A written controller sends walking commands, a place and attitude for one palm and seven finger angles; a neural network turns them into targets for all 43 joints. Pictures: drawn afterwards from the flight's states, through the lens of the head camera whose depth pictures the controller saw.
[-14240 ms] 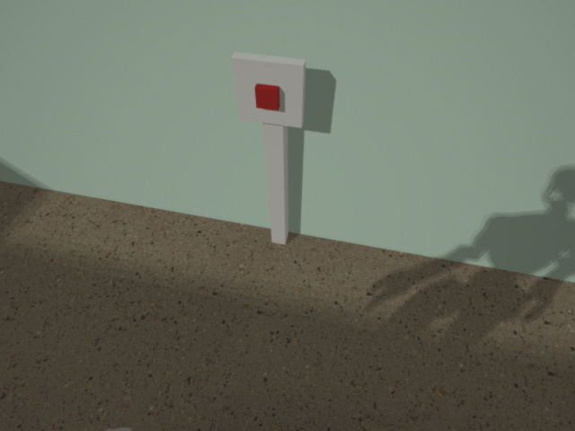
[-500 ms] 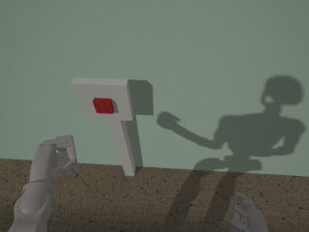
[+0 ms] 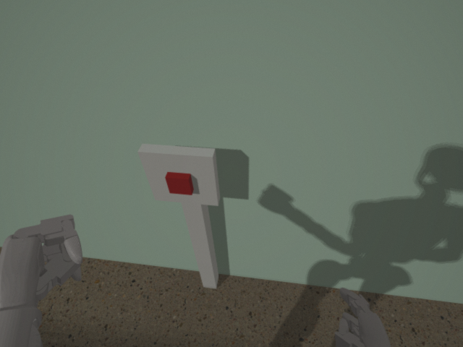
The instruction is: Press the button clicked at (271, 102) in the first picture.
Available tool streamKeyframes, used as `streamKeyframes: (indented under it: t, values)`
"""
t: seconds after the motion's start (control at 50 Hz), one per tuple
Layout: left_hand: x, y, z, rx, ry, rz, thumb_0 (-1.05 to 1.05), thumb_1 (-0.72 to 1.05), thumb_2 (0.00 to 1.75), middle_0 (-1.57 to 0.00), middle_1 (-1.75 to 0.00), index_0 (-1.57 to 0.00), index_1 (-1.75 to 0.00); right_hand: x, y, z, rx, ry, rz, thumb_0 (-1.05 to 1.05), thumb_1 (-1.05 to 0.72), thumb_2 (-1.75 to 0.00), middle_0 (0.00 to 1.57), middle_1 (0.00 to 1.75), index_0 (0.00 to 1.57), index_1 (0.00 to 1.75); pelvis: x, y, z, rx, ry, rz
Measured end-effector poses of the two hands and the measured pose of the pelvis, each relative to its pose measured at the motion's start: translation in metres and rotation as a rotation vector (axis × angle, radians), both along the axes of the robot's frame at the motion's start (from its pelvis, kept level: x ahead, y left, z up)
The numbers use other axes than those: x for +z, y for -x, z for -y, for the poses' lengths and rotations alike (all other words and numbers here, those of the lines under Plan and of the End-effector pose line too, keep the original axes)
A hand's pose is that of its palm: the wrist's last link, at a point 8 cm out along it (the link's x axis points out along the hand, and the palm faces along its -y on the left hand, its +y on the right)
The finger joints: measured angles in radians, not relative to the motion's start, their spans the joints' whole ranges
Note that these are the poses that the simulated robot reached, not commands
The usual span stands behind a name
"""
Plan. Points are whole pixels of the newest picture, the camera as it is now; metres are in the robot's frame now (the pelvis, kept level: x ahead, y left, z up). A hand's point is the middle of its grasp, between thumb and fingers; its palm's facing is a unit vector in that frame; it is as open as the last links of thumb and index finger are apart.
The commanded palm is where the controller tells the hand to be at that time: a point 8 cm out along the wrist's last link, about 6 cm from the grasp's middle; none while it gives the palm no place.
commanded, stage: draw the hand back to the body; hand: left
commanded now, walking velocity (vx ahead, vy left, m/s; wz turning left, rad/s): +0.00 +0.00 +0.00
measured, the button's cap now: (180, 182) +0.49 +0.20 -0.04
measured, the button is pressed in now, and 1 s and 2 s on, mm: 0 0 0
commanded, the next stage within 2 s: step back with the hand held close in 0.36 s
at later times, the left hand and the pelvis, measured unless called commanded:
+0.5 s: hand (53, 275) +0.15 +0.24 +0.16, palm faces +0.40 -0.83 -0.39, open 3.1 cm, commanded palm +0.11 +0.28 +0.17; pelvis -0.03 +0.00 +0.00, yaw -1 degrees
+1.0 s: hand (29, 308) +0.12 +0.25 +0.15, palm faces +0.35 -0.80 -0.48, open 3.1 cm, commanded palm +0.06 +0.29 +0.17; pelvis -0.07 +0.01 -0.01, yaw -1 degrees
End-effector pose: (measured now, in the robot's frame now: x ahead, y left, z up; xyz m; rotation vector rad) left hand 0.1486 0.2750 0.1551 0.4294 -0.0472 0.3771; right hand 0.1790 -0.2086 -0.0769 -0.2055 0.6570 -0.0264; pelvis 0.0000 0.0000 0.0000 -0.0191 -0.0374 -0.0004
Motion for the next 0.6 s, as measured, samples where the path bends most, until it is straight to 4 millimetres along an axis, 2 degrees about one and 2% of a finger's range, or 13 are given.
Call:
streamKeyframes:
  t: [0.16,0.34,0.5,0.6]
  values:
    - [0.026,0.023,-0.004,0.009,-0.072,0.081,0.01,0.89,0.90,-1.30,-1.50,-1.30,-1.50,0.001,0.009,0.004,-0.016,0.006,0.011,0.01,-0.90,-0.90,0.20,0.30,0.21,0.30,0.000,0.007,-0.001,-0.005,0.001,0.020]
    - [0.015,0.031,-0.003,0.013,-0.029,0.075,0.01,0.89,0.90,-1.30,-1.50,-1.30,-1.50,0.003,0.024,0.006,-0.028,0.017,0.017,0.01,-0.90,-0.90,0.20,0.30,0.21,0.30,0.000,0.019,0.000,-0.011,-0.001,0.039]
    - [0.023,0.036,0.001,-0.008,-0.046,0.111,0.01,0.89,0.90,-1.31,-1.50,-1.30,-1.50,0.004,0.035,0.009,-0.035,0.017,0.028,0.01,-0.90,-0.90,0.20,0.30,0.21,0.30,0.000,0.026,0.002,-0.014,-0.002,0.052]
    - [0.026,0.033,-0.005,-0.009,-0.080,0.126,0.01,0.89,0.90,-1.31,-1.50,-1.30,-1.50,0.003,0.044,0.014,-0.053,0.029,-0.013,0.01,-0.90,-0.90,0.20,0.30,0.21,0.30,0.001,0.032,0.002,-0.009,0.002,0.005]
